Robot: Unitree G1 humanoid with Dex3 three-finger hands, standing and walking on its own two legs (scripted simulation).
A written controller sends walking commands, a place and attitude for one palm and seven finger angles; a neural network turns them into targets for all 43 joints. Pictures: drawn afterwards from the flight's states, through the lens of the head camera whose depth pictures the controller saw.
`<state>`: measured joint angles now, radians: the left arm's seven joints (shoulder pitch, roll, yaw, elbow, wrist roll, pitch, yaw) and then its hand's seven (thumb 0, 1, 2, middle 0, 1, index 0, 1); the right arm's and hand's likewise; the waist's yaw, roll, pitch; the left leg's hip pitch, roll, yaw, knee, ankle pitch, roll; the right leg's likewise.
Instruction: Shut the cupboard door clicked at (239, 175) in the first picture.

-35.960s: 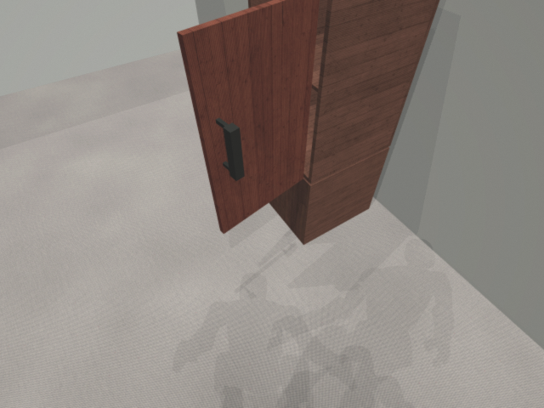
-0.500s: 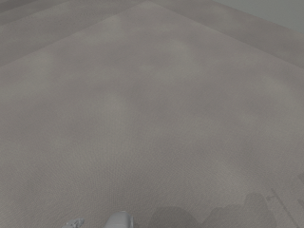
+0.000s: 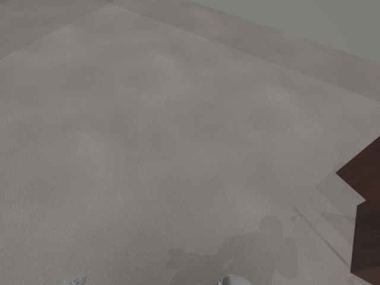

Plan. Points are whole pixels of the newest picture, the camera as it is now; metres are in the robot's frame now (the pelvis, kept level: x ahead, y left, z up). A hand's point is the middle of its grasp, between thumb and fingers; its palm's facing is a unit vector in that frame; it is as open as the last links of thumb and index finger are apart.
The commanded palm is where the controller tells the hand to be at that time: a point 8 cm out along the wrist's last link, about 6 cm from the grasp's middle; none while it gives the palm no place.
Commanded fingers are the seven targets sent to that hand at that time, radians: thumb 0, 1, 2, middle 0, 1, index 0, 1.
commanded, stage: turn to face it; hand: left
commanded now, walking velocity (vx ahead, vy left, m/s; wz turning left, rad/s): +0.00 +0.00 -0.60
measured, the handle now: out of the picture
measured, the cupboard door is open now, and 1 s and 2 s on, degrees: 63 63 63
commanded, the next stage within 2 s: take the last steps up to it in 1.50 s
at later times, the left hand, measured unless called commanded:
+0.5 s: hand (130, 278) +0.15 +0.15 -0.17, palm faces -0.24 -0.95 -0.20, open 7.4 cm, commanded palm none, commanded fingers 0.00 0.90 0.90 -0.20 -0.30 -0.20 -0.30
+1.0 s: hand (162, 226) +0.27 +0.09 -0.16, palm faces -0.56 -0.80 -0.24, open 7.4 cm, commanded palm none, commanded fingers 0.00 0.90 0.90 -0.20 -0.30 -0.20 -0.30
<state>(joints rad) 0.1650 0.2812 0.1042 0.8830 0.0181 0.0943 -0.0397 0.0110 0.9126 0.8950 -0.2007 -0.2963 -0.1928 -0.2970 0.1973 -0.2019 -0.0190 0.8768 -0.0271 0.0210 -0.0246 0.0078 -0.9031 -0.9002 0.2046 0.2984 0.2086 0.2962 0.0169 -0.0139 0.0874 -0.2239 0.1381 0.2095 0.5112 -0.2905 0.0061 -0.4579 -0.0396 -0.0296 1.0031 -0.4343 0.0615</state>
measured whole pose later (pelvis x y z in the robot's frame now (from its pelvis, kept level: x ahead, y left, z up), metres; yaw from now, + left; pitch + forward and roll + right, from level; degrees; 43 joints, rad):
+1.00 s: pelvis +0.05 -0.02 -0.01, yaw -35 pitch +1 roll -2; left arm 0.12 0.26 0.08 0.88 0.02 0.08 -0.04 0.01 0.91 0.90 -0.20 -0.30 -0.19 -0.30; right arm 0.27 -0.24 -0.04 0.92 -0.03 0.03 -0.01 0.01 -0.90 -0.90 0.20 0.30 0.21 0.30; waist -0.02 0.02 0.09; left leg -0.20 0.18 0.30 0.59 -0.37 -0.02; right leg -0.35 -0.03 -0.08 0.74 -0.38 0.03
